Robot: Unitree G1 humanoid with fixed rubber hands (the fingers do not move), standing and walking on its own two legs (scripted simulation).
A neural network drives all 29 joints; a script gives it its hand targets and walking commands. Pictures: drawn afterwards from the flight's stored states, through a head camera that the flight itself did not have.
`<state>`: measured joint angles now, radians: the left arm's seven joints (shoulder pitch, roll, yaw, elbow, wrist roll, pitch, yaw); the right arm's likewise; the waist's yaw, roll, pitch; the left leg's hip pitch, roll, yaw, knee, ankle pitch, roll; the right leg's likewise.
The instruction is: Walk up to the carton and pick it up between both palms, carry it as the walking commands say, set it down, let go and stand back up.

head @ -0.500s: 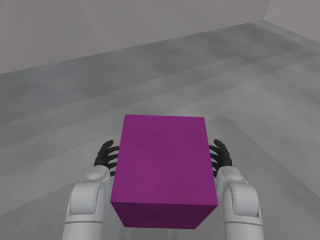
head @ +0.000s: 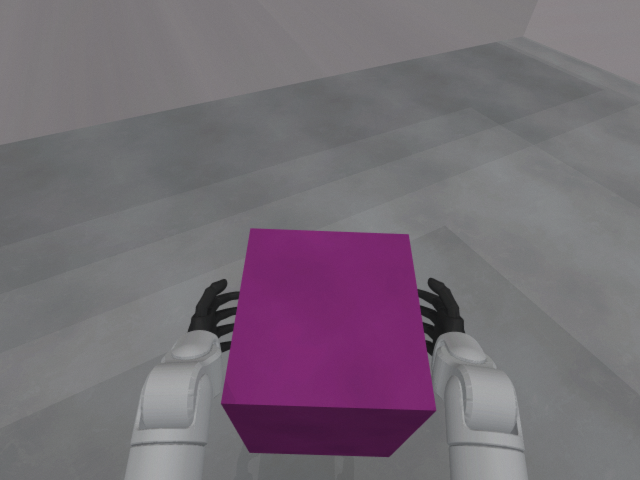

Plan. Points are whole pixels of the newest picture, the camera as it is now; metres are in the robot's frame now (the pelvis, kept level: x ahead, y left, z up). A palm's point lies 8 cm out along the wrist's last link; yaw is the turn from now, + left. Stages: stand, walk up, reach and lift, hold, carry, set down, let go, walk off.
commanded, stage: carry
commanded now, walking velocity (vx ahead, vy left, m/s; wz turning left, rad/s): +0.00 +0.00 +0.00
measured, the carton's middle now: (324, 350) +0.29 +0.00 -0.01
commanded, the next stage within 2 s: none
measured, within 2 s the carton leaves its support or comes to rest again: neither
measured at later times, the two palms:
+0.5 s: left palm (244, 358) +0.23 +0.09 +0.08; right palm (517, 380) +0.22 -0.20 +0.09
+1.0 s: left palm (304, 387) +0.20 +0.02 +0.07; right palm (578, 395) +0.21 -0.27 +0.08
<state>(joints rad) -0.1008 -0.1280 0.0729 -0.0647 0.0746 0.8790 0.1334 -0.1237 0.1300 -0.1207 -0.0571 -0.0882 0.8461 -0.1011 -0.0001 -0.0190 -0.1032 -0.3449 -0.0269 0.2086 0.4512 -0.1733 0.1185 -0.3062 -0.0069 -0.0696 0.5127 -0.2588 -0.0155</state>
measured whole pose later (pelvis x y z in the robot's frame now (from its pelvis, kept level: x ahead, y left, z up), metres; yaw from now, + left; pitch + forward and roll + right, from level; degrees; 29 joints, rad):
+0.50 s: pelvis -0.01 -0.04 -0.01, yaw -3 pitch +3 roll +0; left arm -0.02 -0.13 0.02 -0.46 0.03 1.25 0.17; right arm -0.03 0.13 -0.05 -0.46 -0.06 1.22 -0.14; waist -0.01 0.00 -0.14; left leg -0.43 0.07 0.24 0.61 -0.23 0.06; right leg -0.39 0.01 -0.13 0.63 -0.30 -0.06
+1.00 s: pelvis -0.04 -0.12 -0.01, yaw -2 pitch +4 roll -1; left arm -0.02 -0.13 0.03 -0.53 0.02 1.22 0.17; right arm -0.04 0.13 -0.04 -0.50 -0.05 1.18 -0.15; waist 0.02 0.02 -0.07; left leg -0.43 0.19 0.13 0.68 -0.30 -0.07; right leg -0.40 -0.02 -0.09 0.62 -0.28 0.03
